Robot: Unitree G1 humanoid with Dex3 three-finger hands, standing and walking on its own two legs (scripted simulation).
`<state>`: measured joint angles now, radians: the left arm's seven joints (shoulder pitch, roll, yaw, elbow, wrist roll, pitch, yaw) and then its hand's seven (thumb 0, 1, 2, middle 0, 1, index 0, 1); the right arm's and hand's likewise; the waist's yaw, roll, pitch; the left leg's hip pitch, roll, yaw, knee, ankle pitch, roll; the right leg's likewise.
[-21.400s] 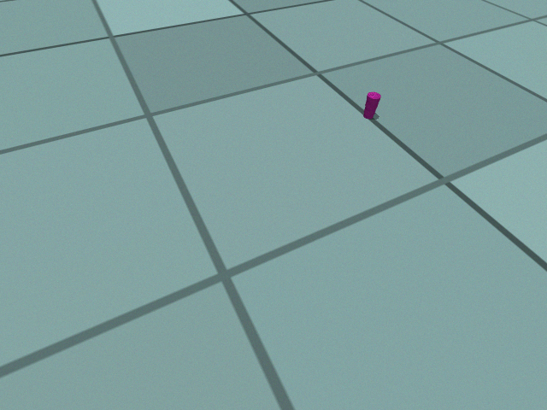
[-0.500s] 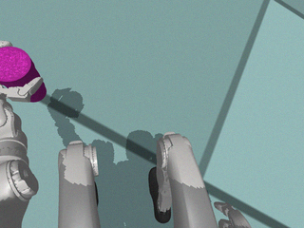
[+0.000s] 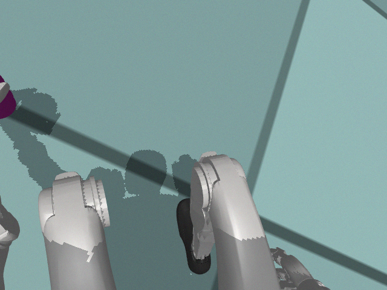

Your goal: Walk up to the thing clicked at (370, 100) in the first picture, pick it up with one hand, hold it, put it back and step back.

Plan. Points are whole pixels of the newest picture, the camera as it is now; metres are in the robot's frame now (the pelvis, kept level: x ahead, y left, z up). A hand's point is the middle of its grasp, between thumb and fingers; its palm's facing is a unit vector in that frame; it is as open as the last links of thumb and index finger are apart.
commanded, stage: crouch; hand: left
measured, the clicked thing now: out of the picture +0.49 +0.31 -0.11
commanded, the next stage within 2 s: lower in 0.12 s
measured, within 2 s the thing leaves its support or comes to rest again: neither
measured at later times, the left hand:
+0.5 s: hand out of the picture +0.49 +0.31 -0.14, palm faces +0.46 -0.89 -0.04, open 10.9 cm
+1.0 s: hand out of the picture +0.50 +0.31 -0.19, palm faces +0.47 -0.88 -0.04, open 10.9 cm
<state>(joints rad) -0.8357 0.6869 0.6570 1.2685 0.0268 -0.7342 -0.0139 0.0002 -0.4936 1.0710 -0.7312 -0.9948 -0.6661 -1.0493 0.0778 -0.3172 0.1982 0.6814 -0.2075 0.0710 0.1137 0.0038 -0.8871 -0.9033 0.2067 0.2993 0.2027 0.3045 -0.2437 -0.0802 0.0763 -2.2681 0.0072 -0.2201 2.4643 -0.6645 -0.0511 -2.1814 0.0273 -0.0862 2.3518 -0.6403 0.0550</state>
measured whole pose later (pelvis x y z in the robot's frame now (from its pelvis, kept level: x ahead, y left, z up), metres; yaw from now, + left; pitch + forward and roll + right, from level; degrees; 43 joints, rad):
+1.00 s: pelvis +0.00 +0.01 -0.03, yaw -6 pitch +17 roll -16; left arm -0.81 0.96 0.70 1.48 -0.01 -0.93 0.04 0.00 -0.50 1.08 -0.74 -0.98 -0.68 -1.03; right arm -0.10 -0.39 0.46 0.56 -0.33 0.10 0.11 0.00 -0.90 -0.91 0.21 0.30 0.20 0.30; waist -0.31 -0.24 0.30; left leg -2.24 0.01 -0.36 2.62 -0.72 -0.04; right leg -2.11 0.08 -0.18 2.40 -0.63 0.08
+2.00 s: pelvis -0.01 +0.03 -0.03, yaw -8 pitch +13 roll -18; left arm -0.82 1.02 0.64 1.53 -0.02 -1.02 0.09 -0.01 -0.28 0.56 -0.72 -0.67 -0.70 -0.66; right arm -0.17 -0.39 0.56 0.51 -0.36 0.10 0.11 0.00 -0.89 -0.89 0.21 0.30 0.21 0.30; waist -0.30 -0.29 0.34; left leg -2.22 0.03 -0.40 2.65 -0.72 -0.02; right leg -2.07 0.10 -0.22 2.37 -0.60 0.09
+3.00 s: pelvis -0.01 +0.02 +0.00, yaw -3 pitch +24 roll -13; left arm -0.69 0.91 0.64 1.12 0.12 -0.44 -0.07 -0.02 -0.50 0.05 -0.07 -0.07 -0.09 -0.06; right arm 0.04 -0.30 0.22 0.58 -0.12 0.16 0.11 0.00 -0.90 -0.91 0.21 0.30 0.21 0.31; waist -0.17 -0.11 0.05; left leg -2.26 0.03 -0.23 2.48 -0.67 0.01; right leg -2.13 0.03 -0.12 2.31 -0.63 0.04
